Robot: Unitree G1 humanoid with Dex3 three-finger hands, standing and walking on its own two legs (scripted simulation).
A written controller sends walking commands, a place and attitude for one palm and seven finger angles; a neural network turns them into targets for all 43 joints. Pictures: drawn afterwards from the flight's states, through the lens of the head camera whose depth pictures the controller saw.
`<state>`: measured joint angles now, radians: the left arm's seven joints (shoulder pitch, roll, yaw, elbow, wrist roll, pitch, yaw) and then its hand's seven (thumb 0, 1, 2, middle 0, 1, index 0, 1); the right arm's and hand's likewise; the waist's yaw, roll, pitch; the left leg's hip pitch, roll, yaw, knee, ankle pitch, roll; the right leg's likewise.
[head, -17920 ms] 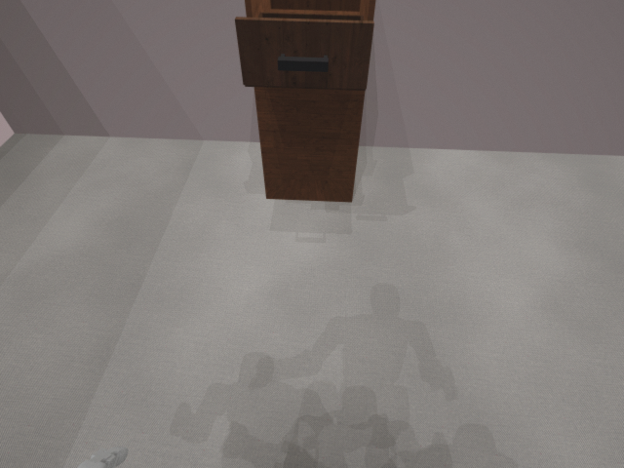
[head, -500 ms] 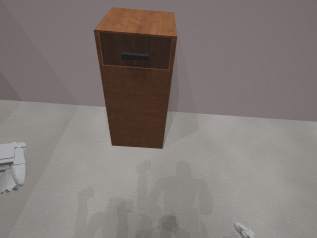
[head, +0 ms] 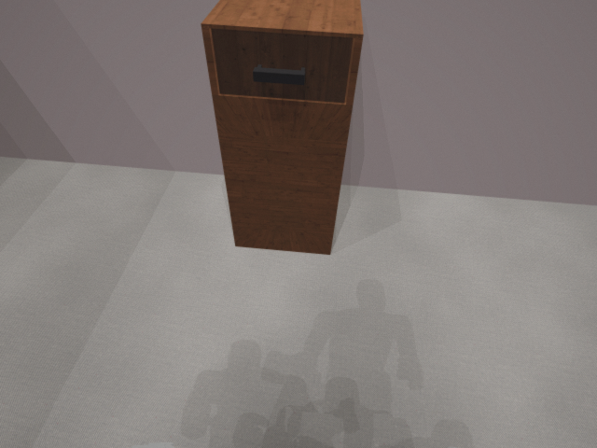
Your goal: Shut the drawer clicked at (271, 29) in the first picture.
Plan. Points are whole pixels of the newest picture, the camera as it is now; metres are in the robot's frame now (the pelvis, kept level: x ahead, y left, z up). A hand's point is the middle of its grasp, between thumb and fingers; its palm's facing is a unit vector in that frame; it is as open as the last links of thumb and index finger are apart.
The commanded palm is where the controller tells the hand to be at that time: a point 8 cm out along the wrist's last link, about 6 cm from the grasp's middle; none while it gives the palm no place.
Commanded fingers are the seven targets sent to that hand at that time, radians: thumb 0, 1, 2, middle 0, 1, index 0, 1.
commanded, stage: let the arm hang, fingers relaxed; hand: left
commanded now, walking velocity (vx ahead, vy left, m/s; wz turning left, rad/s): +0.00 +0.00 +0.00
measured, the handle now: (280, 72) +1.00 +0.06 +0.05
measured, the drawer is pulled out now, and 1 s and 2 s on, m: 0.00 0.00 0.00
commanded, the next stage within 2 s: look to check the result in 0.82 s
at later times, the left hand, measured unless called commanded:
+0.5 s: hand out of the picture +0.04 +0.24 -0.14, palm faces +0.01 -0.95 -0.32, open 6.9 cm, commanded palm none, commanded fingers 0.00 0.90 0.90 -0.20 -0.30 -0.20 -0.30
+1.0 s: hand out of the picture +0.14 +0.24 -0.13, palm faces -0.03 -0.94 -0.33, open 7.3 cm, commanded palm none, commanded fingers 0.00 0.90 0.90 -0.20 -0.30 -0.20 -0.30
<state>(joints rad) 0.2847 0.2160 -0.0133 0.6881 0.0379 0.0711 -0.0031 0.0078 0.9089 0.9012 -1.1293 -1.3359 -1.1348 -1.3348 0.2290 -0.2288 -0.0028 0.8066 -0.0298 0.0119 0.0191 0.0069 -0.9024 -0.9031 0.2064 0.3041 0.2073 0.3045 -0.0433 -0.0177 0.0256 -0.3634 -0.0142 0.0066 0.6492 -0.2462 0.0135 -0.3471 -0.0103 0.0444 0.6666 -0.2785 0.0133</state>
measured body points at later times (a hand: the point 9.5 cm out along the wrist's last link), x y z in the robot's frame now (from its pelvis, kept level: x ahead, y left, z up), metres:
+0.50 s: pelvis +0.01 +0.00 +0.02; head +0.02 +0.00 +0.47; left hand +0.04 +0.29 -0.12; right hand +0.05 -0.26 -0.13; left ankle +0.07 +0.11 -0.72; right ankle +0.05 -0.13 -0.72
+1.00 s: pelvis +0.05 +0.00 +0.03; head +0.08 -0.01 +0.47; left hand +0.15 +0.29 -0.11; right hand +0.12 -0.29 -0.12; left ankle +0.07 +0.11 -0.72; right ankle +0.05 -0.13 -0.72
